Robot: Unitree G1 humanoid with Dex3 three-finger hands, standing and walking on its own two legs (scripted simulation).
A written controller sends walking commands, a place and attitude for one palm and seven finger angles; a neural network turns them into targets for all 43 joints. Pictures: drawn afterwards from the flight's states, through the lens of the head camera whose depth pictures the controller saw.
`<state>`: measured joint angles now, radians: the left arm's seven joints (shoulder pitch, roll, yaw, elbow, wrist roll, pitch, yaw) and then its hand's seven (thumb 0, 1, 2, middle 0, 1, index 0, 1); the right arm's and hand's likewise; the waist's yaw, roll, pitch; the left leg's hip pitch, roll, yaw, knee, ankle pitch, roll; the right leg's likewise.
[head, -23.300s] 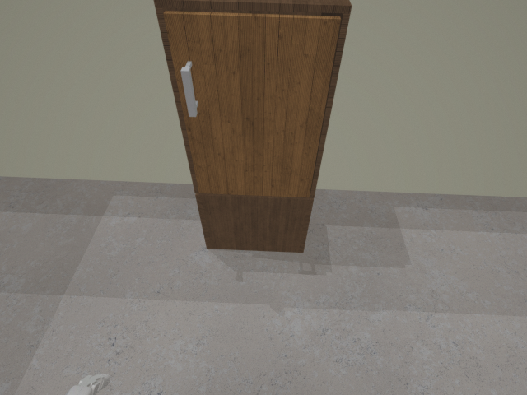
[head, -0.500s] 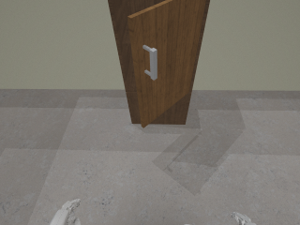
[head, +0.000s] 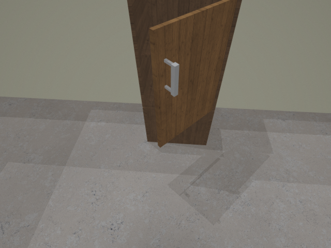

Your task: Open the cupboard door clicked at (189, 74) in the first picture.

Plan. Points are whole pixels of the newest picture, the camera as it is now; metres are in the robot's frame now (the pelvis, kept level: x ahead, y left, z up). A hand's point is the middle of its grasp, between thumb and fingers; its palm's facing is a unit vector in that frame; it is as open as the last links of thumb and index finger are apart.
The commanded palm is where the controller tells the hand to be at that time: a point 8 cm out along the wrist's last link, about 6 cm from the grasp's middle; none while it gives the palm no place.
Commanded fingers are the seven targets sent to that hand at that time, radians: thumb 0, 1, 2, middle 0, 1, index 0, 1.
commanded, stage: let the arm hang, fingers relaxed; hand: left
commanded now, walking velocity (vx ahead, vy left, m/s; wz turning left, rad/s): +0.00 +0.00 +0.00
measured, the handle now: (170, 77) +0.64 +0.02 +0.05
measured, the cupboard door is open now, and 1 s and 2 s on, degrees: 46 46 46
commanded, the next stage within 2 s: look to check the result in 0.38 s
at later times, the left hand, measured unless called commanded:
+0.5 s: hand out of the picture +0.02 +0.17 -0.17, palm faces +0.04 -0.98 -0.17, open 7.4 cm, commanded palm none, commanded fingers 0.00 0.90 0.90 -0.20 -0.30 -0.20 -0.30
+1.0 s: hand out of the picture +0.04 +0.18 -0.17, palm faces +0.04 -0.98 -0.19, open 7.4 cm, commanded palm none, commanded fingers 0.00 0.90 0.90 -0.20 -0.30 -0.20 -0.30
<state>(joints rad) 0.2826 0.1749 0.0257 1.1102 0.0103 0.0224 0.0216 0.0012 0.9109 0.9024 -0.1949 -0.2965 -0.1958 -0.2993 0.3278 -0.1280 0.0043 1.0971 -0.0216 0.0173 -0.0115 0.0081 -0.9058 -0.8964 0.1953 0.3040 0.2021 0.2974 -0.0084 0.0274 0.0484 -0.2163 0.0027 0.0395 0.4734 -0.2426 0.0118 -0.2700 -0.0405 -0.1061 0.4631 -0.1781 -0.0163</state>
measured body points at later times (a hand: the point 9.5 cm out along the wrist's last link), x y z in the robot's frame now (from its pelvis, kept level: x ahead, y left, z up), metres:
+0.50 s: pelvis +0.02 +0.01 +0.00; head +0.04 +0.00 +0.45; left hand +0.02 +0.22 -0.16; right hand +0.01 -0.20 -0.16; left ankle +0.01 +0.11 -0.74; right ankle +0.05 -0.11 -0.74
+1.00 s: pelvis +0.04 +0.01 +0.00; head +0.06 +0.01 +0.45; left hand +0.04 +0.23 -0.16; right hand +0.03 -0.20 -0.16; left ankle +0.01 +0.11 -0.74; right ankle +0.05 -0.11 -0.74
